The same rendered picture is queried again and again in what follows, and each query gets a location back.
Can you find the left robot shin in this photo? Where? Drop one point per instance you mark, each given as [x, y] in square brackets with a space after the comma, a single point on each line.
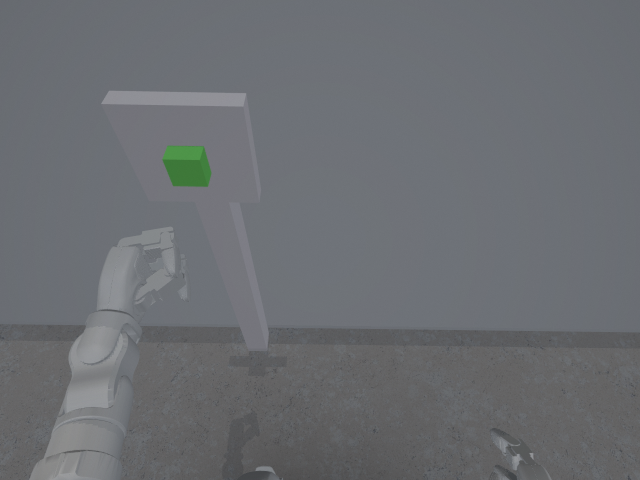
[265, 468]

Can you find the left robot forearm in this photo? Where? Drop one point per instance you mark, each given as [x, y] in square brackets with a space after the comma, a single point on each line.
[87, 438]

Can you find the robot left hand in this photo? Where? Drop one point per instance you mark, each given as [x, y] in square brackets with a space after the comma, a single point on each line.
[126, 270]

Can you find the button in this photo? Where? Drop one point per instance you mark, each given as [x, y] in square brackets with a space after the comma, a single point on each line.
[187, 166]

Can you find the panel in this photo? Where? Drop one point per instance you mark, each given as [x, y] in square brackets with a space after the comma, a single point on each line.
[146, 122]

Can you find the robot right hand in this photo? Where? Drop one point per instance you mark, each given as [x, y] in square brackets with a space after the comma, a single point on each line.
[520, 458]

